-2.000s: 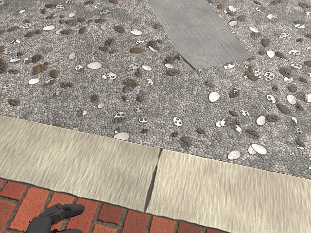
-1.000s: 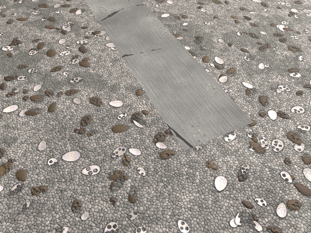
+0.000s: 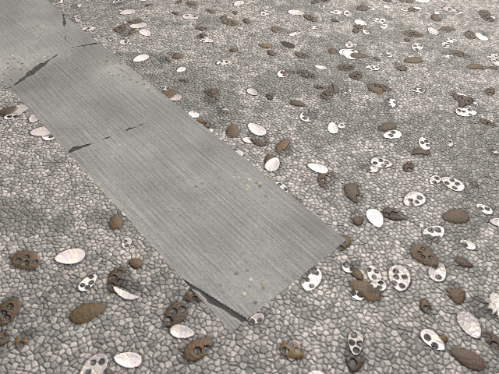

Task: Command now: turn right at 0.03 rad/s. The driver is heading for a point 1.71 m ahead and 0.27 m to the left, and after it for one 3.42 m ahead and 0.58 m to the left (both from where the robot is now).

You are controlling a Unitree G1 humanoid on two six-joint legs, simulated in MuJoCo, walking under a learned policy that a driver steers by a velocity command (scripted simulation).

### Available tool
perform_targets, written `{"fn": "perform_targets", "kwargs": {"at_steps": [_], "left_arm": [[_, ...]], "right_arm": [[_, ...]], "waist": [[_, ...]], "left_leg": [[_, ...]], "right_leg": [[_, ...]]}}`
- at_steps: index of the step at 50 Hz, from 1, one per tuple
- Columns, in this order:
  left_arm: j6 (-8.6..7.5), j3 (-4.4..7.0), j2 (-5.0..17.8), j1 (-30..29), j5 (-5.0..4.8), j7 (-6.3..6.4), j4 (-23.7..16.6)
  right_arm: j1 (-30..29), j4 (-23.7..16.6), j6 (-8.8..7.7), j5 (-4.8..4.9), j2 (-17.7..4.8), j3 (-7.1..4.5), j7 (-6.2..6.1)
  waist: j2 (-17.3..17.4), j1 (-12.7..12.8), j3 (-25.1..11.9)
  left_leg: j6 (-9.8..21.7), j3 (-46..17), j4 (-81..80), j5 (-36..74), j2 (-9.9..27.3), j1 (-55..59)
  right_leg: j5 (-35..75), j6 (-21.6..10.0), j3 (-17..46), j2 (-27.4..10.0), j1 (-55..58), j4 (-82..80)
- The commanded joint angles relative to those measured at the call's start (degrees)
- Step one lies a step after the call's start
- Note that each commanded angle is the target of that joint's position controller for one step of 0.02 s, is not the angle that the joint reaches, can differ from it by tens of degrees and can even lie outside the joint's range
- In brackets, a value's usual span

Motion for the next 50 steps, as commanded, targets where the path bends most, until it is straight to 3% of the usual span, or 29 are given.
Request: {"fn": "perform_targets", "kwargs": {"at_steps": [1,3,4,5,6,8,11,13,14,15,16,18,20,21,23,25,27,29,30,31,33,35,37,40,43,47,48,49,50], "left_arm": [[-0.98,-0.40,-0.13,2.12,0.26,-0.62,-2.44],[-1.38,-0.52,-0.05,5.91,0.49,-1.45,-0.74],[-1.88,0.10,2.00,5.57,0.03,-1.48,-0.71],[-2.26,1.39,7.05,2.69,0.43,-1.14,-0.28],[-3.05,2.38,11.25,2.37,1.43,-0.47,-0.49],[-5.68,2.12,9.09,1.04,0.15,-0.37,-0.91],[-5.24,2.27,2.77,-4.06,-1.11,0.22,-0.72],[-4.71,1.90,-0.76,-1.32,-1.61,0.36,2.48],[-5.06,1.68,-3.01,-2.10,-1.78,-0.28,3.45],[-5.64,1.02,-5.50,-0.78,-1.03,-1.33,2.45],[-5.84,0.59,-4.75,1.50,-1.30,-1.95,2.07],[-4.94,0.87,-1.74,2.40,-1.42,-1.92,1.52],[-1.74,1.06,-0.40,2.80,-0.12,-1.29,0.52],[-0.41,1.31,1.19,1.28,0.75,-0.79,0.79],[0.59,0.56,-1.30,1.07,0.56,-0.78,2.03],[0.41,1.44,0.30,1.74,-0.27,-1.40,4.50],[0.62,2.05,1.13,5.56,0.82,-1.90,7.16],[0.49,2.48,4.44,9.14,2.25,-2.18,8.00],[0.41,2.42,3.78,6.41,1.84,-2.67,9.34],[-0.15,3.09,3.27,3.52,0.72,-3.05,8.57],[-0.85,3.84,4.73,3.52,0.44,-3.05,9.48],[-1.51,5.09,7.01,8.87,-0.53,-2.98,10.68],[-2.72,5.76,8.87,13.78,-0.15,-2.47,11.86],[-4.15,5.90,8.37,11.57,0.37,-2.30,11.53],[-3.97,6.29,9.30,5.66,-0.41,-2.46,10.86],[-3.55,5.32,6.73,8.05,-0.57,-2.38,12.70],[-3.74,4.54,4.07,7.17,-0.25,-2.43,12.58],[-4.16,3.25,-0.46,6.38,1.07,-2.66,11.39],[-5.03,3.65,0.99,6.27,0.41,-2.75,9.49]], "right_arm": [[2.28,-1.80,0.32,0.12,-8.77,-2.31,-0.90],[-2.43,-3.04,0.91,1.03,-8.91,-2.84,-0.74],[-6.76,-5.12,1.54,2.17,-7.47,-2.91,-0.52],[-8.75,-6.92,2.01,3.09,-7.84,-3.54,-0.11],[-11.02,-9.35,2.30,3.65,-7.32,-3.81,0.12],[-11.31,-10.34,0.91,3.26,-2.23,-2.85,0.65],[3.17,-1.58,-0.94,1.65,0.27,-2.70,2.28],[9.30,3.00,-0.95,0.80,3.05,-2.17,3.58],[15.30,4.87,-1.33,0.51,1.79,-2.17,3.70],[15.20,5.16,-2.40,0.46,-1.91,-2.10,3.56],[14.76,4.35,-2.58,-0.20,-1.96,-1.61,3.30],[9.59,2.03,-2.03,-0.19,-4.82,-2.17,3.31],[-1.65,-1.29,-0.50,-0.02,-8.32,-2.61,1.74],[-5.54,-2.48,0.11,-0.02,-6.22,-2.10,0.82],[-4.35,-2.26,1.08,0.88,-3.89,-1.68,-0.06],[2.02,-0.27,1.17,1.24,-6.06,-2.73,0.13],[5.45,1.37,0.78,1.47,-3.68,-2.28,0.66],[6.90,1.53,-0.16,1.57,-2.20,-2.33,1.29],[9.95,1.27,-0.29,1.95,-0.30,-2.37,1.29],[5.59,0.79,0.14,1.50,-3.24,-2.94,0.77],[4.79,1.12,1.08,1.60,-2.81,-3.58,0.01],[2.84,-0.28,0.77,1.79,-2.30,-3.92,0.04],[-3.67,-2.86,-1.42,3.08,-3.96,-4.61,0.60],[-6.20,-3.95,-3.65,3.57,-4.21,-5.24,1.34],[-3.85,-1.84,-3.88,3.24,-2.80,-5.36,1.69],[2.89,0.59,-2.49,3.10,-2.69,-5.62,1.52],[6.52,1.02,-2.17,3.04,-4.27,-5.92,1.13],[11.20,1.23,-1.78,2.56,-9.63,-6.66,0.55],[14.66,2.40,-1.91,1.20,-14.39,-7.32,1.62]], "waist": [[9.56,1.46,-2.66],[12.07,4.11,-3.21],[7.27,6.21,0.82],[-5.18,5.70,9.90],[-14.46,5.77,18.49],[-16.33,4.65,21.17],[-4.55,-1.35,9.34],[-1.55,-2.41,2.65],[2.73,-5.00,0.10],[10.06,-3.15,-0.97],[8.86,-2.32,-3.91],[5.53,0.29,-7.24],[5.25,5.74,-1.40],[5.50,5.93,1.17],[8.77,4.16,1.68],[11.43,1.96,3.68],[8.66,3.30,6.04],[1.21,2.05,6.57],[-6.39,-1.56,5.82],[-5.09,0.92,8.27],[-4.72,1.20,7.37],[-8.87,3.80,7.72],[-11.20,7.10,9.65],[-8.44,5.74,6.95],[-7.19,2.22,3.74],[-2.46,-1.30,2.91],[0.56,-2.66,1.88],[14.04,-2.55,-0.28],[22.72,-2.86,-0.80]], "left_leg": [[12.66,-15.15,-7.58,14.93,15.32,7.05],[9.95,-10.11,-6.15,16.53,12.44,-0.40],[4.65,-1.21,-3.58,12.42,6.69,-6.69],[0.81,4.51,4.06,-0.08,0.42,-8.22],[0.09,3.49,12.14,-11.26,-4.38,-11.30],[2.14,-3.59,16.35,-10.21,-4.70,-17.52],[1.03,-1.84,1.99,15.43,-2.43,3.64],[1.40,0.20,-7.86,26.15,-1.24,20.90],[5.17,-6.26,-8.85,37.27,6.02,28.55],[8.28,-11.68,-0.82,56.52,12.63,35.68],[10.88,-13.45,2.74,59.99,14.20,37.47],[13.12,-15.72,1.07,42.30,15.75,32.09],[16.24,-19.08,-8.51,20.30,16.77,12.73],[14.87,-16.79,-10.41,13.80,13.97,5.19],[10.29,-8.57,-11.94,1.10,6.93,-1.25],[8.99,-9.39,-12.74,-11.66,6.77,-5.17],[6.62,-10.85,-11.46,-16.83,6.71,-5.81],[1.46,-8.53,-4.82,-17.47,2.68,-8.50],[0.21,-5.61,-7.40,-10.54,1.07,-2.97],[-1.40,-3.77,-5.47,-8.38,-0.30,2.93],[-1.62,0.44,1.14,-15.92,-2.89,5.53],[-1.39,2.68,11.80,-20.31,-4.60,-3.70],[0.40,-2.31,21.86,-20.63,-1.90,-14.99],[1.74,-5.29,23.08,-19.95,1.62,-19.75],[1.11,0.21,11.03,-12.28,-2.30,0.96],[0.42,1.57,0.42,-4.02,-3.90,16.17],[1.33,-3.23,-1.70,-3.55,0.31,21.83],[4.80,-19.35,-5.78,6.47,12.44,28.74],[15.01,-37.55,-12.83,3.88,23.32,28.19]], "right_leg": [[-2.04,-0.34,-0.09,-2.35,0.61,-4.25],[-3.30,-1.33,-2.58,-2.62,13.87,-16.53],[-2.84,-3.78,-2.72,-1.21,16.95,-27.20],[-1.98,-7.35,5.20,-1.92,7.91,-44.21],[-6.92,-12.25,21.60,-6.74,-2.30,-60.35],[2.08,-16.07,30.86,-8.89,-0.59,-61.68],[3.18,-11.63,13.25,-4.74,-1.76,-41.83],[9.33,-8.63,1.11,0.49,-0.39,-29.43],[6.01,-6.49,-2.87,4.55,-3.15,-11.95],[-11.26,-5.36,-1.42,4.88,-11.35,-1.57],[-14.20,-5.83,4.06,5.08,-14.76,3.22],[-9.53,-6.20,5.78,3.36,-15.26,5.74],[7.77,-2.32,4.82,-0.56,-7.49,-9.03],[13.24,-0.93,3.46,-2.32,-0.88,-18.47],[13.56,-0.54,-0.52,-1.72,14.48,-42.12],[14.26,-0.34,-3.70,1.73,25.86,-52.30],[16.12,-1.84,-3.20,1.79,31.08,-61.59],[31.48,-4.76,5.17,-6.06,36.13,-63.70],[21.18,-8.53,4.44,-5.66,29.79,-64.00],[8.21,-8.84,4.81,-3.04,21.76,-67.62],[-7.64,-8.61,5.49,-1.79,19.11,-71.24],[-23.20,-13.60,16.32,-8.08,24.28,-77.20],[-20.46,-19.47,29.42,-15.08,29.59,-82.06],[-12.43,-18.98,27.67,-15.76,31.97,-81.81],[-0.65,-14.69,13.17,-8.60,19.80,-81.25],[6.80,-12.31,6.80,-4.75,13.32,-71.13],[7.82,-9.62,4.03,-2.90,9.10,-62.85],[1.50,-5.16,-3.51,2.09,-0.58,-41.79],[-8.08,-4.55,-1.81,4.36,-8.24,-34.42]]}}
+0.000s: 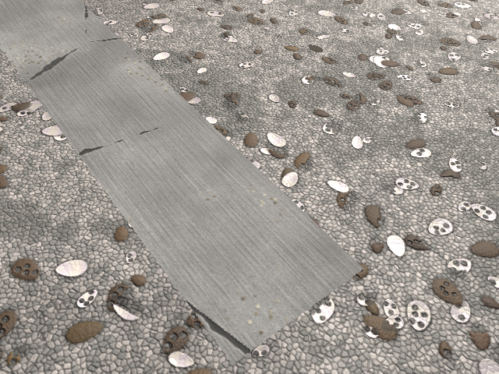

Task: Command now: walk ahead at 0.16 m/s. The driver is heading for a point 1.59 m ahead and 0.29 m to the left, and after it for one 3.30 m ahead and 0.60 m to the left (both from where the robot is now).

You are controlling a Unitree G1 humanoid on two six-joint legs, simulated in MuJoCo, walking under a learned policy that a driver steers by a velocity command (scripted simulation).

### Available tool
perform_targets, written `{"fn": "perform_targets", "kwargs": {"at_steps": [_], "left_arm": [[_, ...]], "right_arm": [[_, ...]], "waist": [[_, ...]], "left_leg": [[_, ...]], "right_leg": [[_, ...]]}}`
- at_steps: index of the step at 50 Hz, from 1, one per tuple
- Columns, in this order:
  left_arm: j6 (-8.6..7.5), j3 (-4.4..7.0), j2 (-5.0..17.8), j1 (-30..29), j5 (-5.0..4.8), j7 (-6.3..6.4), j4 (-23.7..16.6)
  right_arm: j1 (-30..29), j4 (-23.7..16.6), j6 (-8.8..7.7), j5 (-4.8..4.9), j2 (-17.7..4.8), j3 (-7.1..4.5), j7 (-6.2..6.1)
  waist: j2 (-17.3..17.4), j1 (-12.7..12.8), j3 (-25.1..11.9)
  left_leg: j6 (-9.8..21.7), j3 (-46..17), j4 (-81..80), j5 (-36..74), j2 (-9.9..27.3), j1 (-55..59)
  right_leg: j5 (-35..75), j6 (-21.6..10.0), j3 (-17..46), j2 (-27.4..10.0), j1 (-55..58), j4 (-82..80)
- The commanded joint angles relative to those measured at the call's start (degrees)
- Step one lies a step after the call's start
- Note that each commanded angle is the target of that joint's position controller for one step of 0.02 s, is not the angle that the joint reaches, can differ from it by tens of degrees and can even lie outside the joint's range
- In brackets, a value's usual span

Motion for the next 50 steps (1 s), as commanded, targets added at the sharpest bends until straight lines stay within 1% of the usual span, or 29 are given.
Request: {"fn": "perform_targets", "kwargs": {"at_steps": [1,2,3,4,5,6,7,8,9,10,12,13,14,15,16,17,18,19,20,22,24,28,37,44,50], "left_arm": [[-2.11,0.25,3.93,-6.99,-0.34,-0.02,-6.31],[-1.79,0.66,5.25,-8.16,-0.50,0.00,-6.48],[-1.15,0.66,4.02,-6.98,0.00,0.29,-5.17],[-0.73,0.79,3.67,-6.08,0.55,0.69,-4.60],[-0.48,0.51,2.19,-5.55,0.84,0.63,-4.07],[-0.41,0.03,0.59,-5.63,0.88,0.42,-3.81],[-0.42,-0.26,-0.15,-6.64,0.89,0.13,-4.34],[-0.41,-0.60,-0.66,-8.36,0.84,-0.08,-4.84],[-0.31,-0.79,-0.50,-9.97,0.77,-0.28,-5.39],[-0.07,-0.92,0.16,-11.36,0.63,-0.43,-5.91],[0.38,-1.07,0.94,-12.39,0.63,-0.69,-6.24],[0.47,-0.99,1.60,-12.30,0.94,-0.75,-6.13],[0.58,-0.72,2.96,-12.13,1.62,-0.70,-6.00],[0.69,-0.21,5.25,-10.85,1.80,-0.57,-5.69],[0.91,0.28,7.49,-11.46,1.26,-0.60,-5.37],[1.34,0.04,4.93,-12.11,0.31,-0.90,-5.14],[1.59,-0.26,2.93,-12.71,-0.19,-1.08,-5.08],[1.62,-0.46,2.40,-13.61,-0.01,-1.11,-5.12],[1.54,-0.60,2.21,-14.15,0.26,-1.22,-5.12],[1.27,-0.50,2.86,-14.54,0.61,-1.30,-4.72],[1.22,-0.58,2.94,-14.86,0.49,-1.31,-4.36],[1.41,-0.64,3.19,-15.35,0.33,-1.29,-3.80],[2.19,-0.78,2.92,-15.95,0.25,-1.11,-3.03],[2.57,-0.91,2.83,-16.00,0.29,-0.89,-2.69],[2.69,-1.05,2.86,-15.76,0.34,-0.81,-2.43]], "right_arm": [[17.84,2.34,0.23,-1.67,-7.73,-0.77,0.65],[12.91,0.95,-0.07,-1.45,-6.49,-0.19,0.86],[7.81,-0.83,-0.06,-1.06,-6.57,0.15,0.98],[3.99,-1.84,-0.12,-0.70,-5.66,0.70,0.92],[3.20,-1.30,-0.03,-1.09,-3.98,1.32,0.81],[3.29,-0.63,0.10,-1.49,-3.05,1.68,0.70],[3.89,-0.14,0.05,-1.72,-3.22,1.80,0.60],[4.33,0.37,0.09,-1.68,-4.11,1.67,0.41],[5.10,0.86,0.17,-1.49,-5.16,1.43,0.28],[5.67,1.28,0.33,-1.11,-5.75,1.27,0.18],[5.28,1.72,0.62,-0.42,-5.37,1.21,0.24],[5.21,2.08,0.74,0.06,-5.09,1.13,0.32],[7.46,2.94,0.74,0.26,-4.63,0.98,0.50],[9.29,3.25,0.68,-0.37,-4.36,0.78,0.56],[15.41,4.51,0.59,-0.92,-2.35,0.79,0.80],[16.37,5.23,0.89,-0.92,-0.38,1.32,0.70],[13.66,4.85,1.42,-0.49,-1.12,1.25,0.55],[11.56,4.07,1.92,-0.34,-1.32,1.21,0.25],[10.92,3.90,2.43,-0.56,-1.61,1.15,0.10],[11.23,3.84,2.97,-0.90,-1.59,1.19,0.05],[11.44,4.04,3.08,-0.81,-1.99,1.10,0.02],[11.86,4.59,3.30,-0.69,-1.81,1.09,-0.04],[12.45,5.63,3.60,-0.67,-1.48,1.21,-0.49],[13.22,6.01,3.32,-0.71,-1.21,1.39,-0.77],[14.17,6.10,2.99,-0.75,-0.89,1.53,-0.88]], "waist": [[13.90,-5.34,2.12],[10.92,-3.64,3.89],[7.07,-1.65,3.40],[5.77,0.08,3.61],[6.07,0.93,3.07],[6.61,1.26,2.50],[6.84,1.31,1.80],[7.22,1.05,1.22],[7.54,0.54,0.66],[7.67,0.26,0.08],[7.30,0.31,0.04],[6.00,0.81,0.61],[3.79,0.56,0.76],[1.54,-0.37,-0.38],[-3.00,-4.22,-2.25],[-3.65,-3.41,-3.00],[-2.31,-2.16,-1.25],[-1.35,-1.91,-0.70],[-0.78,-1.84,-0.31],[-0.67,-2.16,-0.47],[0.22,-2.19,-0.35],[1.49,-2.23,-0.11],[2.03,-2.01,2.74],[1.92,-1.67,4.71],[2.02,-1.49,5.54]], "left_leg": [[15.35,-36.71,-17.00,8.19,24.69,23.36],[12.89,-30.42,-16.25,11.35,21.71,19.72],[10.28,-24.55,-16.63,13.95,18.51,15.88],[8.31,-19.59,-17.02,20.12,16.38,11.68],[6.86,-14.01,-16.56,27.29,13.71,8.09],[5.86,-9.57,-15.51,32.62,11.30,5.96],[5.42,-7.03,-14.64,37.52,10.10,4.23],[5.28,-5.68,-14.04,40.45,9.70,4.29],[5.52,-5.64,-13.68,41.79,10.02,4.88],[5.99,-6.40,-13.36,42.63,10.95,5.63],[6.70,-7.64,-12.53,37.82,11.74,6.94],[6.14,-7.89,-11.61,33.18,11.33,6.72],[4.73,-7.88,-10.66,27.08,9.94,6.55],[3.06,-6.81,-9.10,19.86,7.62,5.31],[1.10,-5.54,-9.19,12.93,4.31,1.16],[-0.24,-4.12,-9.79,8.95,3.15,0.65],[-1.06,-2.97,-9.31,6.04,2.23,0.49],[-1.58,-2.46,-8.86,5.45,2.04,0.78],[-1.70,-2.41,-8.42,6.03,2.07,1.11],[-1.85,-2.57,-7.91,7.60,2.55,2.90],[-1.97,-2.64,-7.31,9.35,2.81,4.28],[-2.34,-2.59,-6.92,10.06,3.18,5.60],[-2.74,-2.36,-8.14,4.70,3.55,5.20],[-2.73,-2.28,-9.23,0.51,3.75,3.77],[-2.67,-2.26,-9.75,-1.62,3.83,2.79]], "right_leg": [[-9.87,-0.40,0.92,0.11,-32.97,24.19],[-5.07,-1.10,0.83,-0.92,-32.81,26.16],[-0.28,-1.28,0.57,-2.25,-29.41,24.82],[4.27,-1.16,0.94,-3.52,-24.86,20.59],[7.74,-0.81,-0.10,-3.38,-19.19,16.50],[10.13,-0.49,-1.33,-2.55,-14.37,11.38],[12.95,-0.13,-1.67,-1.78,-9.83,7.30],[14.44,0.12,-2.32,-0.83,-7.17,3.32],[15.20,0.38,-2.77,-0.03,-5.29,0.57],[15.65,0.30,-2.60,0.21,-3.90,-1.28],[16.95,-0.44,-2.34,0.30,-1.49,-6.13],[20.71,-1.28,-2.30,0.24,0.79,-10.53],[27.59,-2.12,-1.10,-0.57,3.72,-14.31],[40.00,-3.00,1.25,-2.94,8.28,-13.67],[44.68,-5.34,2.07,-4.44,15.26,-10.00],[39.10,-6.66,1.98,-3.90,16.08,-8.78],[35.28,-6.50,1.95,-2.88,14.23,-9.19],[34.31,-6.14,2.17,-2.68,13.07,-9.58],[34.35,-5.94,2.07,-2.49,12.43,-9.60],[35.62,-5.85,1.94,-2.27,11.91,-9.44],[37.07,-5.94,1.90,-2.06,11.61,-9.16],[37.07,-5.96,1.69,-1.73,11.77,-9.06],[29.92,-5.24,1.15,-0.82,11.03,-10.77],[24.15,-4.62,0.93,-0.29,10.46,-12.13],[21.16,-4.37,0.92,-0.09,10.08,-12.80]]}}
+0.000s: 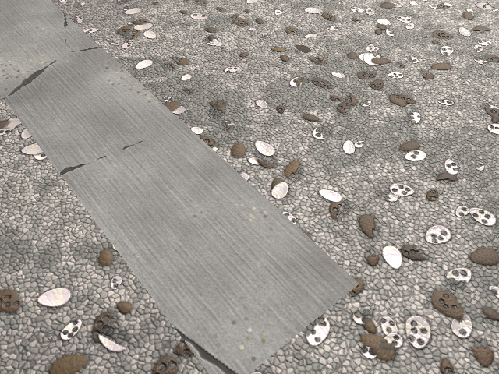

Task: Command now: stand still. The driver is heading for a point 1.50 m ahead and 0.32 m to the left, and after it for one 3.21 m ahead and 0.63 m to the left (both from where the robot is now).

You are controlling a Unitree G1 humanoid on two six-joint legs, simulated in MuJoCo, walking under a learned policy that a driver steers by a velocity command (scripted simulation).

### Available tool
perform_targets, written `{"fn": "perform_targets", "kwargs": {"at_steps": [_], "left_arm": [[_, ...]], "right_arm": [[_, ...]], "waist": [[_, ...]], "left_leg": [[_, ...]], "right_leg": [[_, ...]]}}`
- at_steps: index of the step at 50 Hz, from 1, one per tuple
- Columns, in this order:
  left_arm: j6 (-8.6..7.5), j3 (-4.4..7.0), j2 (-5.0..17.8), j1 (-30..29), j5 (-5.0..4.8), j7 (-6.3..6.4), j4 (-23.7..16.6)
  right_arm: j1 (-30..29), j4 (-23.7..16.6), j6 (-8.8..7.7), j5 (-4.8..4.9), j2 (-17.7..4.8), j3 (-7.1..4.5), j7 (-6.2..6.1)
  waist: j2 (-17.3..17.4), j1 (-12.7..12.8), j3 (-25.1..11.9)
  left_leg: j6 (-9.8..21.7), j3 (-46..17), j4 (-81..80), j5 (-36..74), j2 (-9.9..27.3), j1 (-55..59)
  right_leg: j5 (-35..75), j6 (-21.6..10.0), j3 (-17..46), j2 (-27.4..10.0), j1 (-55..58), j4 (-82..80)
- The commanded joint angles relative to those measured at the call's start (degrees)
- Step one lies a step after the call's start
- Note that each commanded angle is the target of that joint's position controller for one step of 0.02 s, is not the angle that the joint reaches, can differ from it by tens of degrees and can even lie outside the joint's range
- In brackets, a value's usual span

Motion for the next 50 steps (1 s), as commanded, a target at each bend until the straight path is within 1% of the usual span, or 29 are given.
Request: {"fn": "perform_targets", "kwargs": {"at_steps": [1,8,9,11,13,14,15,16,18,20,21,22,23,24,25,26,27,28,30,33,35,39,42,45,46,47,48,49,50], "left_arm": [[-0.45,0.71,5.23,-1.15,0.03,0.16,-2.24],[-0.53,0.65,5.24,-0.57,0.04,0.03,-2.00],[-0.44,0.67,5.14,0.26,0.05,0.07,-1.59],[-0.52,1.13,6.03,1.19,-0.61,0.22,-1.62],[-2.15,1.10,5.60,-1.80,-1.31,-0.04,-3.48],[-3.45,0.87,4.54,-4.32,-2.04,-0.51,-4.84],[-4.57,0.78,4.68,-6.09,-2.10,-0.86,-5.98],[-5.35,0.86,5.10,-6.33,-2.12,-1.17,-6.61],[-6.37,0.71,4.71,-5.73,-1.93,-1.94,-7.08],[-6.45,1.33,4.44,2.83,-1.70,-2.60,-3.48],[-6.19,2.54,6.22,10.73,-1.34,-2.85,-0.61],[-6.27,4.33,11.79,20.22,-1.13,-2.71,1.11],[-6.61,4.44,15.60,27.57,-0.44,-3.25,2.12],[-7.47,2.50,11.46,22.91,0.16,-3.36,1.74],[-7.88,1.37,8.79,17.40,0.03,-3.35,0.26],[-8.08,0.62,7.33,12.94,0.17,-3.38,-0.96],[-8.04,0.21,6.92,10.48,0.46,-3.51,-1.61],[-7.74,-0.25,5.75,9.91,0.88,-3.35,-1.36],[-7.44,-0.57,5.62,13.17,1.44,-2.52,0.02],[-7.37,-0.27,8.24,15.65,1.63,-1.09,0.96],[-7.32,-0.37,8.47,14.66,1.89,-0.45,0.36],[-7.26,-0.31,9.54,16.43,1.17,0.18,0.08],[-6.41,-0.02,10.32,18.94,0.67,0.17,0.47],[-5.47,0.62,12.99,16.99,0.44,0.44,-1.29],[-5.14,0.93,14.01,16.30,0.55,0.57,-2.04],[-4.88,1.23,15.09,14.78,0.50,0.55,-3.05],[-5.12,1.20,15.33,12.98,0.22,0.40,-4.46],[-6.40,-0.71,8.05,17.31,1.67,-0.80,-6.76],[-9.67,-1.55,7.43,16.92,0.05,-2.30,-8.85]], "right_arm": [[5.85,-0.49,-0.37,-0.03,-4.29,-0.68,-0.19],[6.99,-0.44,-0.69,-0.01,-3.91,-0.49,-0.32],[8.18,-0.01,-0.59,0.11,-3.94,-0.60,-0.39],[8.14,-0.87,-0.44,0.78,-6.11,-1.36,-0.84],[11.37,-1.44,-1.38,1.32,-8.00,-1.92,-1.11],[11.30,-1.52,-2.15,1.76,-10.45,-2.65,-1.13],[9.29,-2.02,-2.98,1.86,-11.51,-3.05,-1.12],[8.35,-2.46,-3.76,1.59,-10.85,-2.94,-0.97],[8.31,-2.69,-4.42,1.99,-9.95,-2.83,-0.10],[5.20,-3.74,-3.87,2.05,-10.50,-2.78,0.67],[4.19,-4.44,-3.91,1.60,-11.28,-2.82,0.95],[0.91,-6.31,-4.42,1.57,-9.54,-2.20,1.09],[1.14,-8.53,-5.77,1.75,-4.33,-0.92,0.95],[-0.81,-9.13,-6.67,3.44,-6.76,-1.67,1.16],[-2.84,-9.99,-6.89,3.80,-7.59,-1.78,1.43],[-2.53,-9.39,-6.77,3.23,-7.63,-1.93,1.25],[-1.86,-8.85,-6.26,2.54,-7.55,-2.46,1.00],[-0.78,-8.41,-5.43,2.39,-8.05,-2.98,1.09],[-1.54,-8.35,-4.13,2.67,-7.01,-3.04,1.64],[-7.51,-11.07,-3.53,2.17,-6.34,-2.81,2.01],[-11.81,-13.26,-3.72,2.12,-6.52,-2.60,2.28],[-20.39,-16.95,-3.96,1.68,-5.62,-1.38,3.60],[-24.77,-19.71,-3.98,1.79,-5.25,-0.75,4.97],[-23.49,-21.61,-4.09,1.64,-6.96,-1.37,6.50],[-19.31,-21.12,-4.01,1.81,-8.92,-2.25,6.98],[-11.55,-19.46,-3.86,2.09,-11.86,-3.62,7.14],[-1.77,-17.03,-3.56,2.11,-15.86,-5.62,6.37],[2.13,-16.20,-3.28,2.00,-21.33,-6.68,5.18],[3.01,-17.35,-3.81,0.88,-20.70,-5.83,5.00]], "waist": [[0.24,0.14,0.78],[0.39,0.25,1.05],[0.56,0.14,0.28],[2.70,0.05,2.56],[5.78,-2.21,6.88],[9.91,-2.46,10.01],[10.99,-2.16,12.79],[10.46,-1.68,13.03],[8.76,-1.12,11.12],[6.70,3.01,6.56],[5.81,6.20,2.18],[-4.47,10.39,-1.29],[-18.90,10.88,-8.47],[-11.71,7.69,-4.79],[-7.46,5.52,-0.03],[-2.28,3.40,0.90],[-1.01,1.87,0.89],[-2.48,0.68,0.31],[-3.97,0.85,0.46],[-2.89,1.56,2.00],[-2.55,1.80,2.88],[-2.28,3.83,4.56],[-1.82,4.65,5.66],[-4.81,1.39,1.69],[-6.68,-1.25,-1.27],[-7.74,-5.55,-5.55],[-5.64,-10.90,-10.21],[9.56,-6.61,-16.64],[10.95,-5.28,-25.86]], "left_leg": [[0.33,-1.39,-7.03,5.98,1.52,-11.88],[0.32,-1.32,-7.35,5.34,1.56,-12.28],[0.80,-1.03,-7.54,0.16,1.22,-11.99],[3.78,-3.33,-8.18,-13.57,2.19,-13.62],[8.72,-12.52,-13.94,-24.04,8.29,-12.16],[11.76,-20.47,-18.80,-25.11,14.71,-9.97],[13.75,-25.25,-19.84,-20.61,19.17,-9.24],[14.00,-25.47,-18.62,-13.35,20.26,-5.76],[11.88,-20.42,-14.37,-0.76,18.45,-1.12],[8.53,-11.55,-8.47,5.84,12.35,-10.75],[7.29,-7.89,-1.34,16.24,9.18,-16.30],[3.04,0.04,19.55,23.67,2.16,-26.30],[0.92,-2.31,40.76,-4.99,-4.62,-37.59],[2.67,-9.67,49.00,-5.71,-2.10,-43.23],[4.56,-8.87,50.42,-0.86,0.88,-45.81],[5.68,-8.55,47.76,5.62,3.67,-43.75],[6.02,-8.25,43.73,9.98,5.54,-40.83],[5.98,-7.67,40.68,12.28,6.60,-37.36],[5.31,-6.90,38.21,15.11,6.03,-36.24],[3.85,-8.67,32.45,20.18,4.87,-41.38],[3.27,-8.54,25.27,24.74,4.08,-42.02],[3.52,-3.35,13.72,30.47,3.41,-38.63],[4.95,-0.75,9.33,26.86,2.72,-40.40],[7.93,4.71,7.46,18.05,-1.30,-31.48],[9.14,6.00,7.93,15.05,-3.41,-25.51],[10.83,5.86,5.83,14.89,-5.22,-14.98],[13.32,1.28,1.36,17.66,-4.77,1.63],[21.61,-25.93,1.05,14.13,9.89,23.48],[28.63,-53.24,-11.43,5.09,19.54,31.32]], "right_leg": [[9.74,-1.93,4.51,-3.59,9.21,-4.34],[8.59,-1.80,4.57,-3.56,8.93,-4.57],[2.09,-1.87,3.89,-2.82,8.74,-4.35],[-17.24,-1.97,1.38,-0.14,3.90,-1.46],[-20.43,-1.21,-0.98,1.24,-5.65,5.29],[-13.12,-0.85,-3.72,1.13,-11.22,11.53],[-10.20,-1.56,-1.48,-1.87,-15.66,15.50],[-12.11,-2.11,-0.25,-3.42,-20.01,17.14],[-15.39,-2.81,-0.99,-4.12,-20.08,11.93],[-6.23,-2.81,-6.84,0.82,1.64,1.35],[-2.20,-3.04,-6.95,2.93,14.19,2.06],[-6.61,-8.18,11.20,-6.97,24.38,-6.11],[-11.22,-17.23,43.10,-22.21,32.62,-20.71],[-14.35,-17.37,46.72,-24.69,29.60,-22.10],[-11.18,-15.17,38.21,-23.47,24.57,-20.84],[-6.10,-12.36,28.92,-20.97,20.30,-20.56],[-0.61,-9.86,21.68,-18.43,16.93,-20.83],[3.28,-7.71,15.23,-15.51,14.80,-21.33],[10.85,-6.50,8.53,-13.68,13.62,-22.53],[17.11,-6.51,4.09,-14.25,14.70,-24.23],[18.89,-5.98,1.00,-13.90,14.34,-25.10],[21.39,-4.64,-4.68,-14.21,14.79,-26.29],[27.21,-4.55,-7.11,-16.17,21.75,-22.72],[52.11,-3.94,-9.79,-17.32,25.01,-12.98],[61.23,-3.82,-10.46,-17.59,25.25,-6.43],[64.55,-3.44,-10.60,-17.26,22.76,3.59],[55.45,-1.64,-11.04,-14.71,12.89,18.50],[3.93,1.46,-9.52,-5.29,-11.86,42.66],[-19.91,0.67,4.59,1.81,-23.46,53.66]]}}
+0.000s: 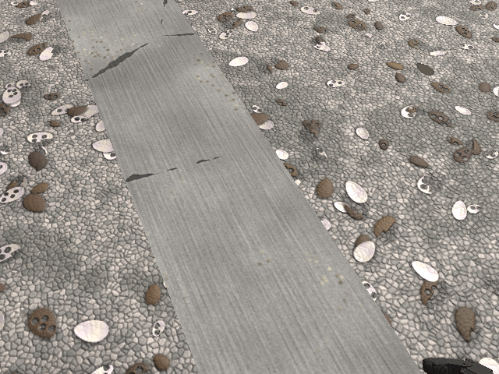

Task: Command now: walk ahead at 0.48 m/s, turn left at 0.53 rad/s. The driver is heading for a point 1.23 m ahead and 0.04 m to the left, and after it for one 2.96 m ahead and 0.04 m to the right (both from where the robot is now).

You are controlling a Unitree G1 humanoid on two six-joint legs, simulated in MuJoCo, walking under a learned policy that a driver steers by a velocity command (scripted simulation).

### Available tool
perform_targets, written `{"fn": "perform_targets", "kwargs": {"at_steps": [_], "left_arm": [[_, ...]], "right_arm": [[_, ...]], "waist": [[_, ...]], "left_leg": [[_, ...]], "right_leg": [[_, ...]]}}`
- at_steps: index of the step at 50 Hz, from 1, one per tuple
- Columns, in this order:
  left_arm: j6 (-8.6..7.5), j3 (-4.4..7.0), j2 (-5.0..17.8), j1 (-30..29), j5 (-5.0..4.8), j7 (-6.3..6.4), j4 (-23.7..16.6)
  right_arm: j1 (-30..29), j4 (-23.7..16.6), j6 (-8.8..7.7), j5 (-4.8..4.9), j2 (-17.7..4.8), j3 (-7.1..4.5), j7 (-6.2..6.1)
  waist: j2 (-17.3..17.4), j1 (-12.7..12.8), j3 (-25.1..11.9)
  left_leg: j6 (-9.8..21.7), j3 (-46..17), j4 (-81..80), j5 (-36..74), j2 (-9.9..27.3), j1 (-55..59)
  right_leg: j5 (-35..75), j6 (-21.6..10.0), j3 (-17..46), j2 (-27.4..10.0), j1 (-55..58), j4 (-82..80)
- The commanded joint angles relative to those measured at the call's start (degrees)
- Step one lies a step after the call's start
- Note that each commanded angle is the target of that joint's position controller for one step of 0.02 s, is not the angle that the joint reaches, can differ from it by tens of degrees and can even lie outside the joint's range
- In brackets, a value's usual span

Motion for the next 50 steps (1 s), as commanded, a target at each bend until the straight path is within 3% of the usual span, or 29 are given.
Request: {"fn": "perform_targets", "kwargs": {"at_steps": [1,2,3,5,6,8,10,13,17,20,21,22,23,24,25,26,27,28,29,30,33,36,40,45,48,49,50], "left_arm": [[-6.00,1.38,9.03,-6.71,-2.75,-2.36,-10.09],[-6.39,1.27,8.78,-9.52,-2.92,-2.18,-11.73],[-6.00,1.57,8.16,-9.18,-1.83,-1.51,-11.13],[-3.90,2.29,8.08,-6.37,-0.81,-0.93,-11.71],[-3.10,2.34,7.46,-6.29,-0.27,-0.74,-12.42],[-2.09,2.00,6.07,-8.53,0.77,-0.33,-13.78],[-1.92,1.57,5.26,-13.34,1.01,-0.02,-15.40],[-2.38,0.86,4.08,-19.32,0.48,-0.42,-16.95],[-2.97,0.87,5.82,-24.92,-0.44,-1.65,-19.56],[-3.83,1.22,7.40,-24.92,-0.34,-2.71,-20.82],[-4.04,1.40,7.86,-23.03,-0.36,-2.84,-20.56],[-4.23,2.02,8.83,-18.15,-0.28,-2.77,-19.32],[-4.35,3.06,11.10,-9.68,0.12,-2.47,-17.15],[-4.19,3.89,14.91,0.89,0.65,-2.15,-15.90],[-3.50,4.67,16.74,4.80,0.44,-2.76,-13.63],[-3.23,3.31,11.31,3.81,-0.98,-2.89,-14.15],[-2.82,2.52,8.83,-0.46,-1.01,-2.59,-15.08],[-2.50,2.02,8.29,-4.34,-0.40,-2.58,-16.01],[-2.44,1.70,7.39,-6.36,0.08,-2.76,-16.31],[-2.57,1.41,6.87,-7.11,0.61,-2.85,-16.31],[-2.98,1.63,7.71,-6.02,-0.04,-2.84,-15.20],[-2.47,2.14,9.43,-3.92,-0.33,-2.11,-14.11],[-1.62,2.13,10.11,-0.51,-0.95,-1.60,-12.79],[-0.24,2.22,10.94,3.83,-1.25,-1.44,-10.79],[0.58,2.70,12.32,2.85,-1.32,-0.96,-10.55],[0.79,2.86,12.96,1.66,-1.36,-0.84,-10.77],[0.97,2.54,12.28,0.94,-1.19,-0.74,-11.11]], "right_arm": [[21.52,1.40,-0.35,-1.45,-11.87,-3.52,-1.38],[16.29,0.78,-0.92,-0.80,-9.34,-2.70,-1.43],[11.32,-0.48,-1.33,-0.61,-7.75,-2.04,-1.16],[7.59,-1.77,-1.55,-0.97,-6.34,-1.25,-1.49],[7.71,-1.76,-1.61,-0.69,-7.00,-1.32,-1.73],[9.58,-1.42,-1.83,-0.67,-8.47,-1.53,-2.51],[12.44,-0.55,-1.80,-0.69,-9.12,-1.60,-3.25],[16.21,0.79,-1.58,-0.39,-9.12,-1.42,-3.44],[19.53,2.47,-1.48,-0.31,-9.68,-1.31,-3.25],[20.25,2.89,-0.71,-0.61,-10.59,-1.53,-3.79],[19.68,2.75,-0.32,-0.68,-11.04,-1.65,-3.93],[18.35,2.33,-0.03,-0.66,-11.04,-1.54,-4.01],[17.35,1.62,-0.01,-1.06,-9.85,-0.97,-3.94],[18.34,0.24,-0.26,-2.16,-7.26,0.18,-3.89],[26.61,0.61,-1.31,-0.24,-3.23,1.22,-3.47],[23.23,1.11,-1.81,0.58,-8.83,0.40,-3.43],[16.66,-0.53,-2.02,0.85,-10.87,-0.14,-3.29],[13.62,-1.30,-2.01,0.07,-10.18,0.04,-3.41],[12.49,-1.70,-1.92,-0.82,-9.52,-0.18,-3.51],[13.47,-1.75,-1.61,-0.97,-8.80,-0.27,-3.49],[14.52,-1.82,-0.73,-0.93,-6.68,0.12,-3.67],[9.19,-3.81,-0.72,-1.34,-5.91,0.51,-3.84],[1.87,-5.69,-1.31,-0.99,-4.40,1.16,-3.17],[-5.93,-8.88,-2.10,-0.21,-4.80,1.31,-1.42],[-4.11,-9.27,-2.57,-0.33,-6.63,0.71,-0.65],[0.08,-8.25,-2.64,-0.55,-7.94,0.02,-0.79],[8.43,-5.75,-2.57,-0.77,-10.41,-1.29,-1.23]], "waist": [[6.17,-9.35,-19.55],[2.29,-6.47,-11.77],[-3.20,-3.15,-7.94],[-1.61,0.80,-6.30],[-1.18,1.42,-5.67],[0.02,1.14,-4.62],[1.39,-0.80,-3.40],[3.36,-4.04,-3.27],[4.60,-6.46,-1.63],[5.38,-5.41,-1.64],[6.09,-4.14,-2.26],[6.03,-1.25,-4.66],[4.59,2.50,-10.89],[-2.52,5.65,-20.04],[-20.44,2.39,-25.19],[-12.57,4.36,-19.91],[-6.90,4.46,-11.71],[-2.19,2.68,-7.58],[-1.57,1.27,-4.94],[-3.29,-0.31,-4.76],[-5.00,-1.57,-4.59],[-3.85,-0.45,-3.43],[-4.15,2.25,-2.16],[-4.57,4.57,0.37],[-5.96,1.94,-1.03],[-6.46,-0.81,-3.68],[-5.50,-4.93,-8.99]], "left_leg": [[16.28,-48.37,-21.90,-10.16,20.83,53.42],[13.55,-39.06,-22.46,-4.77,18.60,43.44],[11.45,-32.60,-23.05,1.67,15.94,33.05],[9.99,-25.86,-24.94,7.80,12.43,21.68],[10.10,-24.09,-25.47,10.09,11.59,18.51],[9.99,-19.57,-26.46,14.33,10.54,14.85],[8.65,-16.76,-26.55,15.29,9.03,14.08],[5.59,-14.32,-25.43,10.39,7.31,15.28],[5.43,-18.37,-22.99,6.11,11.35,22.77],[4.56,-21.60,-19.17,11.48,14.82,30.17],[3.98,-21.70,-17.19,16.11,14.97,31.19],[2.96,-20.24,-12.60,25.11,13.28,31.08],[1.38,-17.48,-2.68,29.70,10.02,27.51],[-1.00,-13.70,15.16,15.05,5.22,15.91],[-4.65,-11.24,32.28,-21.88,-2.99,-5.36],[-4.29,-15.42,38.28,-22.87,0.18,-13.21],[-4.08,-13.54,38.39,-17.06,2.95,-15.94],[-4.40,-11.20,35.92,-12.09,5.79,-13.79],[-4.81,-10.45,32.39,-9.22,7.49,-12.01],[-5.05,-10.25,30.35,-7.56,8.90,-8.95],[-6.50,-8.50,25.31,-5.45,10.00,-7.67],[-8.00,-7.48,16.56,1.81,10.59,-10.70],[-7.87,-5.60,2.43,12.44,8.82,-7.64],[-6.39,-4.73,-5.82,11.01,6.76,-8.33],[-3.95,-4.04,-8.82,4.95,5.04,-3.13],[-2.77,-2.51,-10.12,4.48,3.29,3.70],[-0.93,-1.80,-11.02,6.51,2.47,15.94]], "right_leg": [[0.36,-2.91,15.95,3.16,-45.42,35.52],[5.87,-3.67,14.93,0.43,-45.55,30.03],[8.59,-3.05,14.38,-1.81,-41.06,24.69],[11.05,-1.27,14.42,-4.29,-32.89,18.38],[11.66,-0.10,13.45,-4.36,-31.76,15.79],[16.51,2.06,11.54,-4.24,-31.83,9.71],[24.23,2.95,10.55,-3.54,-32.34,0.31],[35.71,2.24,9.43,-1.06,-28.97,-13.30],[35.12,0.55,9.97,-0.02,-31.02,-19.69],[27.45,-1.84,9.97,0.77,-31.81,-22.50],[24.74,-2.76,9.24,1.52,-29.19,-23.25],[24.90,-4.13,7.61,3.10,-22.24,-25.42],[27.93,-6.51,9.27,1.19,-9.26,-24.04],[29.91,-11.19,21.40,-9.47,8.62,-22.01],[16.35,-19.38,47.23,-19.70,24.91,-29.30],[4.48,-17.31,50.24,-18.85,22.89,-33.06],[5.56,-14.65,41.71,-16.99,15.07,-34.11],[12.18,-13.62,35.40,-14.67,6.92,-35.50],[17.64,-13.42,31.41,-12.47,1.38,-36.98],[21.32,-13.04,28.31,-10.74,-1.96,-38.28],[29.80,-13.74,22.16,-8.92,-5.08,-40.88],[35.98,-13.49,18.12,-8.32,-4.36,-42.07],[35.69,-11.10,13.44,-6.19,-3.42,-42.08],[34.47,-10.82,14.93,-9.70,3.69,-39.08],[43.36,-9.34,15.23,-11.28,7.13,-34.33],[52.36,-8.54,14.00,-10.29,6.86,-29.56],[57.52,-7.16,11.73,-7.57,3.97,-20.18]]}}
